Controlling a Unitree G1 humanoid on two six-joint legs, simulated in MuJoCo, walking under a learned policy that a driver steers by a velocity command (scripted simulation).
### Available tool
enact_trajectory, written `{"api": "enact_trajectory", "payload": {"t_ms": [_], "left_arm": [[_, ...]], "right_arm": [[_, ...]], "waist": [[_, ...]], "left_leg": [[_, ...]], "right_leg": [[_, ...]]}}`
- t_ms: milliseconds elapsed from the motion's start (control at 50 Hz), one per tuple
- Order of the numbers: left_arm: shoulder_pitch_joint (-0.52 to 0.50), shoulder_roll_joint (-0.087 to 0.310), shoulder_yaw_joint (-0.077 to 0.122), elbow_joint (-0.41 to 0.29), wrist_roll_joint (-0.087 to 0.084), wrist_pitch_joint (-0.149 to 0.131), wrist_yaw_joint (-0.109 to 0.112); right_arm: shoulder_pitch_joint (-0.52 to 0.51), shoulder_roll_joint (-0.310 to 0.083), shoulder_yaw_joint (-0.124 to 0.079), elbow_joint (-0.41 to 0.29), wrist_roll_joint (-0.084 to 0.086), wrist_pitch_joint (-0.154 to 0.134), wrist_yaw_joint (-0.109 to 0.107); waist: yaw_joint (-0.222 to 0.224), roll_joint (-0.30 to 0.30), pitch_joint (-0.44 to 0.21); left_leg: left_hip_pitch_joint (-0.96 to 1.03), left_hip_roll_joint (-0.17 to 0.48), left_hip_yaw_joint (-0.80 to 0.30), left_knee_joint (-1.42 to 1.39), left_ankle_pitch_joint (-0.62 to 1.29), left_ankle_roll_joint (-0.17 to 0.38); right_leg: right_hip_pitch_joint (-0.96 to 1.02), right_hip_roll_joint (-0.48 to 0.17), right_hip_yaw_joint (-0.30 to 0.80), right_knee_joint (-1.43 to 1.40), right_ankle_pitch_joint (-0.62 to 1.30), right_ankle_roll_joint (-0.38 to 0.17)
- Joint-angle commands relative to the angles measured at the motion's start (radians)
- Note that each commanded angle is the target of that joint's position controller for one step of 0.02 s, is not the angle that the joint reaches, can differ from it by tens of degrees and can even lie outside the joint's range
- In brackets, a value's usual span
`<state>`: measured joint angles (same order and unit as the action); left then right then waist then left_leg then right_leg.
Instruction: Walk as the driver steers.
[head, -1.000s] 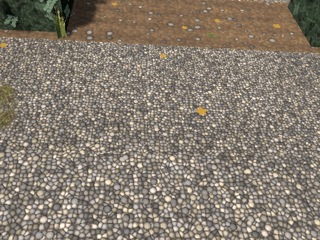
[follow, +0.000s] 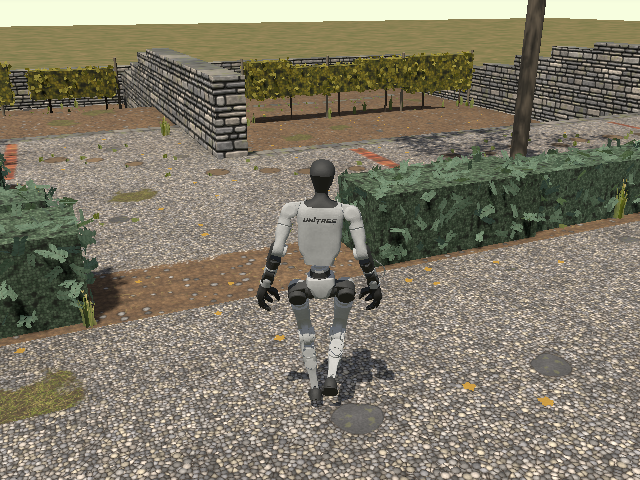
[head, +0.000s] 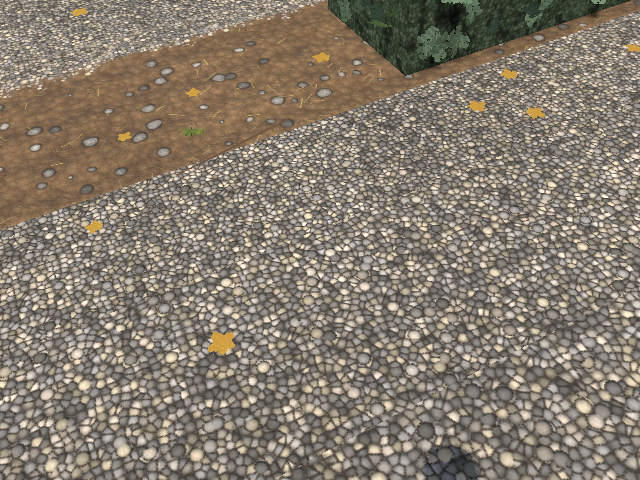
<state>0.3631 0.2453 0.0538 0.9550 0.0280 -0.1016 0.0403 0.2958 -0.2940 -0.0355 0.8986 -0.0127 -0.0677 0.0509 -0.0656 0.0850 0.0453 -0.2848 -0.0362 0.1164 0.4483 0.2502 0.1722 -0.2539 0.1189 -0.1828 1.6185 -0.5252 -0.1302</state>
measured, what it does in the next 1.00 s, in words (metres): goes down, turning left: right foot, then left foot 0.18 m lower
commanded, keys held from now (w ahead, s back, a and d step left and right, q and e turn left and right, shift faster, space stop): w+q+shift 0.88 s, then q+shift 0.10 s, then e+shift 0.02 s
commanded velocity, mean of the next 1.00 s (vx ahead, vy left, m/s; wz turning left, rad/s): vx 0.97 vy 0.00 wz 0.88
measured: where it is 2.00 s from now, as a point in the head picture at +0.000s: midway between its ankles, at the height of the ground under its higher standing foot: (206, 334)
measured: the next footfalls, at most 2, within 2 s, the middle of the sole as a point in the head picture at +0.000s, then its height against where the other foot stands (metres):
right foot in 0.28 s outside the picture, level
left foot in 0.80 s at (249, 426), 0.18 m lower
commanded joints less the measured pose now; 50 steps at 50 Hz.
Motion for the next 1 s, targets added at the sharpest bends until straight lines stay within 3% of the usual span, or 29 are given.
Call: {"api": "enact_trajectory", "payload": {"t_ms": [20, 60, 80, 100, 120, 200, 240, 260, 280, 300, 320, 360, 380, 460, 500, 560, 580, 620, 660, 740, 780, 800, 820, 840, 860, 880, 900, 940, 1000], "left_arm": [[-0.31, -0.069, -0.053, -0.333, 0.021, -0.034, -0.04], [-0.27, 0.006, -0.063, -0.284, 0.067, -0.034, -0.031], [-0.257, 0.039, -0.065, -0.328, 0.071, -0.006, -0.037], [-0.366, 0.161, -0.037, -0.328, 0.065, 0.007, -0.033], [-0.447, 0.167, -0.031, -0.341, 0.036, 0.015, -0.031], [-0.479, 0.025, -0.073, -0.342, -0.019, 0.027, -0.071], [-0.351, 0.046, -0.059, -0.306, -0.015, 0.021, -0.059], [-0.202, 0.097, -0.033, -0.264, -0.007, 0.014, -0.041], [-0.021, 0.187, 0.002, -0.241, 0.003, 0.001, -0.022], [0.112, 0.266, 0.025, -0.235, 0.017, 0.001, -0.008], [0.066, 0.273, 0.035, -0.22, 0.013, 0.014, -0.007], [-0.07, 0.109, 0.014, -0.217, 0.008, 0.014, -0.022], [-0.1, 0.085, 0.011, -0.206, 0.013, 0.013, -0.025], [-0.085, 0.063, 0.007, -0.137, -0.026, -0.016, -0.033], [-0.051, 0.14, 0.031, -0.111, -0.023, -0.016, -0.027], [0.038, 0.139, 0.022, -0.076, -0.003, -0.032, -0.031], [0.094, 0.076, 0.005, -0.039, 0.001, -0.049, -0.022], [0.112, 0.126, 0.008, -0.016, 0.023, -0.069, -0.006], [0.086, 0.137, 0.002, -0.024, 0.026, -0.071, -0.002], [0.147, 0.177, -0.009, -0.004, -0.011, -0.029, 0.001], [0.172, 0.171, -0.009, 0.021, 0.014, 0.015, 0.012], [0.053, 0.177, 0.016, 0.018, -0.005, 0.037, 0.003], [-0.047, 0.129, 0.019, -0.057, 0.013, 0.037, 0.005], [0.096, 0.099, -0.006, -0.152, -0.017, 0.011, -0.001], [0.025, 0.13, -0.019, -0.171, 0.011, 0.005, 0.002], [-0.01, 0.171, -0.012, -0.175, 0.042, 0.0, -0.006], [-0.066, 0.153, -0.006, -0.204, 0.053, -0.013, -0.013], [-0.149, 0.181, 0.009, -0.244, 0.032, 0.021, -0.016], [0.011, 0.099, -0.005, -0.192, -0.019, 0.027, -0.019]], "right_arm": [[0.521, -0.053, 0.001, 0.167, -0.022, 0.006, -0.024], [0.35, -0.067, -0.026, 0.116, -0.012, -0.013, -0.052], [0.086, -0.222, -0.063, 0.029, -0.037, -0.022, -0.097], [0.066, -0.13, -0.043, 0.011, -0.055, -0.037, -0.107], [0.108, -0.079, -0.027, 0.026, -0.056, -0.038, -0.099], [0.221, -0.092, -0.037, 0.031, 0.008, -0.024, -0.045], [0.241, -0.115, -0.049, 0.032, 0.017, -0.018, -0.041], [0.231, -0.143, -0.057, 0.027, 0.019, -0.02, -0.036], [0.183, -0.154, -0.063, 0.002, 0.031, -0.028, -0.031], [0.163, -0.047, -0.047, -0.045, 0.037, -0.031, -0.035], [0.129, -0.046, -0.044, -0.119, 0.052, -0.025, -0.04], [0.019, -0.039, -0.045, -0.12, 0.004, 0.005, -0.041], [0.007, -0.021, -0.047, -0.126, 0.0, 0.02, -0.032], [-0.091, 0.023, -0.038, -0.221, -0.017, 0.083, 0.004], [-0.104, -0.008, -0.042, -0.232, -0.031, 0.092, 0.034], [-0.141, -0.063, -0.056, -0.249, -0.032, 0.106, 0.046], [-0.249, -0.048, -0.052, -0.277, -0.026, 0.083, 0.043], [-0.372, -0.034, -0.033, -0.302, -0.029, 0.054, 0.064], [-0.351, -0.027, -0.025, -0.26, -0.024, 0.038, 0.084], [-0.156, -0.061, -0.024, -0.14, -0.052, 0.045, 0.018], [0.158, -0.112, -0.05, -0.021, -0.059, 0.055, -0.031], [0.266, -0.164, -0.074, 0.019, -0.076, 0.046, -0.05], [0.317, -0.316, -0.109, 0.065, -0.042, 0.047, -0.059], [0.322, -0.371, -0.114, 0.057, -0.025, 0.039, -0.067], [0.304, -0.305, -0.109, 0.043, 0.005, 0.048, -0.062], [0.265, -0.248, -0.099, 0.021, 0.0, 0.055, -0.056], [0.18, -0.229, -0.089, -0.006, -0.012, 0.04, -0.067], [-0.058, -0.187, -0.067, -0.074, -0.014, 0.01, -0.087], [-0.103, -0.161, -0.065, -0.081, 0.0, -0.01, -0.068]], "waist": [[-0.029, 0.149, -0.017], [0.053, -0.113, -0.023], [0.165, 0.06, -0.025], [0.142, -0.155, 0.079], [0.116, -0.204, 0.126], [0.019, -0.086, 0.075], [0.057, -0.075, 0.01], [0.134, -0.122, -0.089], [0.235, -0.152, -0.208], [0.261, -0.241, -0.38], [0.203, -0.379, -0.351], [0.164, -0.15, -0.034], [0.132, -0.158, 0.012], [0.057, -0.229, 0.03], [0.064, -0.204, -0.026], [0.063, -0.152, -0.062], [0.088, -0.13, 0.014], [0.091, -0.071, 0.126], [0.083, -0.074, 0.119], [0.015, -0.115, 0.012], [-0.104, -0.117, -0.1], [-0.219, 0.03, -0.018], [-0.186, 0.125, 0.07], [-0.038, 0.161, -0.14], [-0.058, -0.114, -0.257], [-0.04, -0.205, -0.144], [0.018, -0.202, -0.119], [0.148, -0.24, 0.122], [0.205, -0.122, -0.028]], "left_leg": [[0.68, 0.198, -0.457, 0.153, 0.411, 0.048], [0.558, 0.292, -0.751, -0.007, -0.108, 0.169], [0.294, 0.442, -1.086, -0.196, -0.496, 0.257], [0.101, 0.406, -1.085, -0.247, -0.538, 0.285], [-0.027, 0.351, -1.001, -0.207, -0.465, 0.282], [-0.311, 0.105, -0.563, -0.169, -0.309, 0.118], [-0.179, 0.072, -0.536, -0.018, -0.148, 0.062], [-0.121, 0.032, -0.481, 0.191, -0.002, 0.026], [-0.196, -0.009, -0.418, 0.485, -0.002, -0.017], [-0.334, -0.072, -0.305, 0.831, -0.613, -0.041], [-0.527, -0.055, -0.23, 1.003, -0.666, -0.047], [-0.621, 0.069, -0.204, 0.94, -0.553, -0.053], [-0.546, 0.094, -0.207, 0.862, -0.538, -0.065], [-0.446, 0.154, -0.17, 0.652, -0.487, -0.085], [-0.444, 0.15, -0.135, 0.627, -0.393, -0.084], [-0.524, 0.144, -0.089, 0.738, -0.217, -0.034], [-0.637, 0.152, -0.152, 0.578, -0.082, -0.01], [-0.542, 0.124, -0.068, 0.31, 0.178, -0.007], [-0.282, 0.089, -0.003, 0.208, 0.381, -0.007], [0.039, -0.024, 0.132, 0.129, 0.301, -0.002], [0.346, -0.014, 0.088, 0.012, 0.261, 0.031], [0.556, 0.069, -0.057, -0.197, 0.296, 0.13], [0.662, 0.113, -0.077, 0.021, 0.575, 0.09], [1.015, 0.284, -0.305, 0.29, 0.984, 0.179], [0.979, 0.302, -0.478, 0.202, 0.597, 0.279], [0.791, 0.277, -0.574, 0.051, 0.025, 0.281], [0.664, 0.338, -0.732, -0.048, -0.236, 0.298], [-0.013, 0.372, -0.746, -0.159, -0.019, 0.277], [-0.345, 0.099, -0.413, 0.003, 0.047, 0.111]], "right_leg": [[-0.831, -0.057, 0.241, 0.162, 0.046, 0.004], [-0.886, -0.14, 0.319, -0.02, 0.138, 0.054], [-0.788, -0.218, 0.418, -0.229, 0.155, 0.124], [-0.725, -0.266, 0.438, -0.344, 0.249, 0.191], [-0.621, -0.269, 0.414, -0.493, 0.3, 0.212], [-0.034, -0.15, 0.161, -0.82, 0.465, 0.164], [0.111, -0.09, 0.164, -0.968, 0.401, 0.142], [0.268, -0.065, 0.185, -1.021, 0.335, 0.121], [0.475, -0.203, 0.35, -1.043, 0.202, 0.077], [0.656, -0.497, 0.72, -1.143, -0.132, 0.026], [0.615, -0.585, 1.08, -1.329, -0.169, -0.039], [0.344, -0.507, 0.748, -1.293, -0.014, -0.021], [0.233, -0.459, 0.604, -1.314, 0.144, 0.004], [0.119, -0.398, 0.292, -1.39, 0.534, 0.039], [0.205, -0.412, 0.195, -1.343, 0.71, -0.001], [0.333, -0.425, 0.088, -1.248, 0.887, 0.026], [0.387, -0.386, 0.076, -1.271, 0.63, 0.082], [0.273, -0.335, -0.038, -1.304, 0.4, 0.133], [0.148, -0.327, -0.11, -1.272, 0.358, 0.138], [0.229, -0.349, -0.149, -0.778, 0.957, 0.126], [0.172, -0.349, -0.09, -0.234, 1.064, 0.121], [-0.136, -0.215, -0.097, 0.282, 0.359, 0.132], [-0.464, -0.126, -0.023, 0.469, -0.302, 0.111], [-0.749, -0.194, 0.154, 0.348, -0.185, 0.139], [-0.772, -0.226, 0.199, 0.249, -0.111, 0.149], [-0.803, -0.252, 0.223, 0.155, -0.085, 0.136], [-0.815, -0.248, 0.29, -0.004, 0.016, 0.149], [-0.485, -0.32, 0.358, -0.432, 0.056, 0.257], [0.141, -0.2, 0.22, -0.789, 0.467, 0.212]]}}
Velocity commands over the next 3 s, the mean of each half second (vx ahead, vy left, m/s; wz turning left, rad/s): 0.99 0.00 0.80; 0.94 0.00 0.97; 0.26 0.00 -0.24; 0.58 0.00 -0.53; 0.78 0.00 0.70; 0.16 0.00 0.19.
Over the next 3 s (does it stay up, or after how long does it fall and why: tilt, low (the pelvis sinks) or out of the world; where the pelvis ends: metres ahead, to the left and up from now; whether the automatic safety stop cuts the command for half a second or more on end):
stays up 1.53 0.58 -0.40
